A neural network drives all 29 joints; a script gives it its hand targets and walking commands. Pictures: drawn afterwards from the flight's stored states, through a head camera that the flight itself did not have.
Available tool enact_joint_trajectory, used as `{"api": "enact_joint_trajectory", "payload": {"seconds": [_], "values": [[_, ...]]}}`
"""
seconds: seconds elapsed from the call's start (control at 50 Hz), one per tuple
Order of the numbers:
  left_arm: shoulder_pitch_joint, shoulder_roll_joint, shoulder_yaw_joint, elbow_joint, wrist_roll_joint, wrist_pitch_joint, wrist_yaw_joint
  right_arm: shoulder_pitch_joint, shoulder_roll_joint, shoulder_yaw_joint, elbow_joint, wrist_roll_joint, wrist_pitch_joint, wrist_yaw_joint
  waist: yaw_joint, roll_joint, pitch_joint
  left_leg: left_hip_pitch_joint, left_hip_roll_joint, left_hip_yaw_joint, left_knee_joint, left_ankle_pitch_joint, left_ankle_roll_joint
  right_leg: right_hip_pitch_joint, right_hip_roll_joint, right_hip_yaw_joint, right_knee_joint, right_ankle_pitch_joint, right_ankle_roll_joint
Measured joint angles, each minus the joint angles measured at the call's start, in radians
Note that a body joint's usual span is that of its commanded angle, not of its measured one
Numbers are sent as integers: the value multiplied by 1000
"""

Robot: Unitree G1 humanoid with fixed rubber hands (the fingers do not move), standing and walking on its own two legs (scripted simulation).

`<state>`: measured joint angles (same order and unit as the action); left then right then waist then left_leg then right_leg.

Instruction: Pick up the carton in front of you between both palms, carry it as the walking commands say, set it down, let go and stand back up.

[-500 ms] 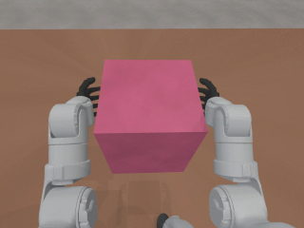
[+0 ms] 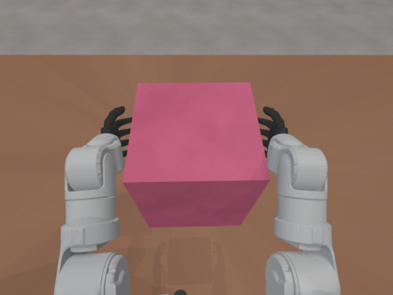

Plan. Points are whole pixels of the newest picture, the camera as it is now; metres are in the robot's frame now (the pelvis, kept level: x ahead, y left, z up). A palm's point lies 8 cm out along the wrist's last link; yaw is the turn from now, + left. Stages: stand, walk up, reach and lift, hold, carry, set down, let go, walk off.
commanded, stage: carry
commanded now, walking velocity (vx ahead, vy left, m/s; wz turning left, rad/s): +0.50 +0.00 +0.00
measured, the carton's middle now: (194, 162) +0.38 +0.02 +0.06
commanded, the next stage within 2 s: none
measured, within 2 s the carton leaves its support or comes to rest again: neither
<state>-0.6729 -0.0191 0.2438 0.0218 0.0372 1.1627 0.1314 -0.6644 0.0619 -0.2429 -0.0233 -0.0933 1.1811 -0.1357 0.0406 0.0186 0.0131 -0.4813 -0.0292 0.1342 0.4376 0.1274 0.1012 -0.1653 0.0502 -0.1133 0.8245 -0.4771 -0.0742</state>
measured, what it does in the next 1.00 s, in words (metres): goes down: right foot 0.03 m lower, then left foot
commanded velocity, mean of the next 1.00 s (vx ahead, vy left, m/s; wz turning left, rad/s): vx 0.10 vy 0.00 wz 0.00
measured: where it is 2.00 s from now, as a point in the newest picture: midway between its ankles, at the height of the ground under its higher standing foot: (185, 256)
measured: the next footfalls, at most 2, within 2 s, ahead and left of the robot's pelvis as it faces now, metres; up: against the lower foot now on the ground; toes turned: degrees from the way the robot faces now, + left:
right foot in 0.44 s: +0.43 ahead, -0.05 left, -0.03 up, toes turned -3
left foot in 0.76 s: +0.41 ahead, +0.14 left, -0.03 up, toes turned +4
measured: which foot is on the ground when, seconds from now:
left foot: down 0.00-0.44, up 0.46-0.74, down 0.76-1.00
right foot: down 0.00-0.00, up 0.02-0.42, down 0.44-1.00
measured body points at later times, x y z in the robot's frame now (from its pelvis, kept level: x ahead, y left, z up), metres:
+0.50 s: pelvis +0.29 +0.00 -0.03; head +0.34 -0.01 +0.41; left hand +0.67 +0.15 +0.09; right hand +0.69 -0.15 +0.09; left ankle +0.14 +0.06 -0.68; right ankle +0.39 -0.05 -0.76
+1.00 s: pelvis +0.39 +0.02 -0.03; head +0.41 +0.03 +0.42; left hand +0.76 +0.19 +0.08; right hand +0.76 -0.12 +0.08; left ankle +0.38 +0.14 -0.76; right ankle +0.40 -0.05 -0.76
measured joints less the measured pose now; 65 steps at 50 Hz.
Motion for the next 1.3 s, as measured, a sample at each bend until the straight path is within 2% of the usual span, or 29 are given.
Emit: {"api": "enact_joint_trajectory", "payload": {"seconds": [0.02,0.06,0.08,0.12,0.22,0.26,0.32,0.38,0.44,0.46,0.5,0.52,0.54,0.62,0.72,0.8,0.84,1.0,1.3], "values": [[-11,14,-5,32,-3,-7,-4,-7,0,3,28,-7,-10,2,-13,-22,0,-9,-16,3,66,-101,7,-46,-5,32,139,-38,14],[-4,28,-12,84,-5,-11,-7,-12,-6,13,94,-11,-19,4,-42,-22,2,-13,-25,0,148,-210,31,-158,8,85,384,-72,18],[6,26,-18,98,-1,-8,-6,-2,-11,16,112,-7,-16,4,-55,-13,3,0,-24,-5,154,-220,30,-208,8,94,442,-53,18],[23,13,-28,104,14,3,-5,27,-21,23,119,10,-11,4,-73,-2,12,38,-26,-12,144,-249,35,-297,-12,104,446,3,21],[47,-13,-35,46,41,3,-2,56,-35,28,85,48,-31,2,-97,1,39,133,-26,-23,94,-309,36,-464,-68,116,248,103,42],[58,-20,-31,16,45,-5,-1,55,-33,27,72,54,-44,1,-103,0,40,171,-26,-30,80,-337,31,-506,-77,112,164,179,45],[70,-26,-26,-31,45,-10,6,49,-29,32,51,60,-54,-1,-108,-4,36,232,-27,-42,73,-389,20,-517,-68,90,-8,341,46],[66,-22,-18,-66,42,-4,9,32,-28,38,37,62,-55,-2,-112,-18,23,286,-34,-43,114,-466,9,-463,-37,42,-222,521,39],[39,-21,-21,-50,47,8,9,13,-48,39,45,70,-40,-2,-101,-43,-4,301,-49,-12,294,-556,-11,-327,-21,-10,-423,749,10],[25,-23,-20,-34,52,6,9,-4,-61,40,61,76,-37,-1,-85,-27,-9,273,-37,-11,400,-583,-33,-311,-10,-16,-401,667,-17],[-14,-15,-21,15,55,4,9,-41,-82,34,103,82,-32,0,-58,1,2,178,-37,-78,608,-688,-74,-319,12,-18,-325,512,-57],[-25,-10,-22,40,52,8,9,-47,-85,33,118,80,-24,0,-46,1,8,136,-38,-99,658,-715,-81,-316,13,-15,-311,474,-66],[-28,-6,-20,56,48,15,9,-50,-82,32,130,74,-15,0,-36,-3,14,102,-33,-112,664,-718,-84,-309,10,-12,-309,463,-46],[-14,6,-10,67,24,35,9,-47,-57,30,131,42,16,-1,-15,-16,41,37,5,-149,449,-646,-90,-279,-1,-6,-318,436,-62],[-9,2,-6,24,9,26,11,-31,-39,22,60,26,21,-2,-6,-16,63,38,25,-155,238,-485,-91,-253,-8,3,-307,401,-52],[-14,1,-6,26,6,17,11,-15,-28,12,38,20,14,-2,-12,-19,38,90,36,-140,133,-238,-102,-245,-4,7,-259,350,-40],[-10,4,-9,52,6,15,10,-5,-23,9,58,17,10,-1,-17,-30,11,93,35,-130,158,-272,-108,-240,-8,12,-242,329,-33],[-12,19,-32,148,12,23,7,-1,-43,21,158,28,10,1,-29,-27,-62,109,34,-95,194,-348,-86,-224,-21,18,-215,291,-14],[-13,30,-45,233,12,43,5,-6,-61,37,251,38,27,3,-31,-22,-109,152,22,-73,141,-308,-66,-181,-38,26,-268,335,9]]}}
